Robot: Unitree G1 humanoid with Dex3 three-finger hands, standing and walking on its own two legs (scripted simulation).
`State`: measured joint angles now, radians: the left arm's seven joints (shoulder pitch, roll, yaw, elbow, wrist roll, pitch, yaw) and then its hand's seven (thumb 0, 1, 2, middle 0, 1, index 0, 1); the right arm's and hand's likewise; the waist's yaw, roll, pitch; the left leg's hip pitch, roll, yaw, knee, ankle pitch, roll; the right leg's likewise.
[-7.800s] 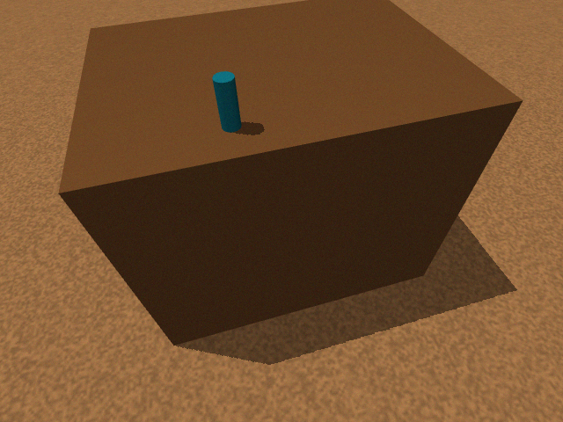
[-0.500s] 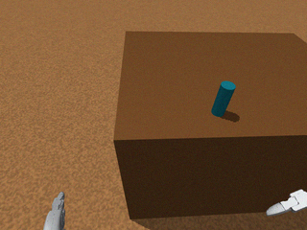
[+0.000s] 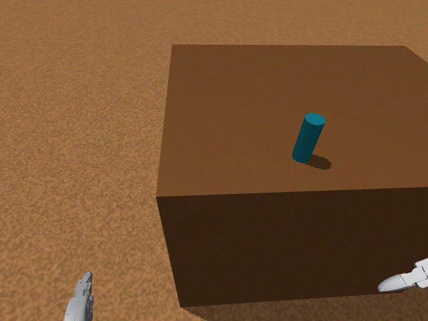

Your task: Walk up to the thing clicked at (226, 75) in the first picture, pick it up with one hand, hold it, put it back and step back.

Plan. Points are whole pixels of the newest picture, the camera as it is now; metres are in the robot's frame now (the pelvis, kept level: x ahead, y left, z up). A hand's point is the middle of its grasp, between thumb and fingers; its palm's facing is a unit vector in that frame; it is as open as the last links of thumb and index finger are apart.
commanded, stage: rise first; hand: right
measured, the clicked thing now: (307, 139) +0.47 -0.22 +0.08
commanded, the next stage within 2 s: go down in 0.08 s
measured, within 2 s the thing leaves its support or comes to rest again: neither
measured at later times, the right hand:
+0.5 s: hand out of the picture +0.21 -0.28 +0.18, palm faces +0.42 +0.83 -0.36, open 17.3 cm
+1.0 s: hand out of the picture +0.29 -0.33 +0.19, palm faces +0.24 +0.95 -0.19, open 17.5 cm
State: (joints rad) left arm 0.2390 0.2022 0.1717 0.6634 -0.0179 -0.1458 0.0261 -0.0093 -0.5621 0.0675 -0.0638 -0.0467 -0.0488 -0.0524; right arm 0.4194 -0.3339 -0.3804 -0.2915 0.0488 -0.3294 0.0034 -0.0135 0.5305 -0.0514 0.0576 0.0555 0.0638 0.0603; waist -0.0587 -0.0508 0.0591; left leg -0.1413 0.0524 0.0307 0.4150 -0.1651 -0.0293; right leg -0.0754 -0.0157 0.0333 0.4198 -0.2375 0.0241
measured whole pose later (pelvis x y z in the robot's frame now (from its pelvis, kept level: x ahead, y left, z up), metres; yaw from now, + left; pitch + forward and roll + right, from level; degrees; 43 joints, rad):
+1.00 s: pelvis +0.01 -0.01 +0.00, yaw +0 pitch -2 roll +0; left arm 0.22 0.23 0.04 0.68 -0.02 -0.19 0.16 -0.01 -0.54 0.06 -0.06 -0.05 -0.05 -0.05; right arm -0.17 -0.54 -0.58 0.31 0.24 -0.05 0.42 -0.02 0.54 -0.05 0.04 0.04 0.05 0.05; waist -0.03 -0.03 -0.01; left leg -0.21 0.05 0.02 0.44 -0.18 -0.04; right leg -0.16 -0.02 0.03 0.46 -0.27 0.02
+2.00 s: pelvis +0.01 -0.01 -0.01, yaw +1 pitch +5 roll +1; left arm 0.25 0.27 -0.08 0.62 -0.01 -0.25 0.23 -0.01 -0.55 0.07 -0.06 -0.05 -0.05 -0.05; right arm -0.65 -0.90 -0.63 0.96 0.21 0.09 0.63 -0.02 0.59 -0.05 0.04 0.05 0.05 0.06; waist 0.04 0.00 -0.07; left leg -0.39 0.03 0.02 0.51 -0.20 -0.03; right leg -0.36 -0.03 0.03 0.58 -0.31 0.02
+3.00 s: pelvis +0.02 -0.01 -0.01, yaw +1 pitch +7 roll +2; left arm 0.28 0.26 -0.09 0.54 -0.01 -0.21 0.22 -0.01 -0.54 0.06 -0.06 -0.05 -0.05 -0.05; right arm -0.76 -1.00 -0.62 1.07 0.16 0.12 0.63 -0.02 0.55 -0.06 0.05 0.05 0.05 0.05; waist 0.07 0.00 -0.09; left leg -0.45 0.03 0.02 0.54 -0.22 -0.04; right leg -0.43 -0.04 0.03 0.65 -0.35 0.02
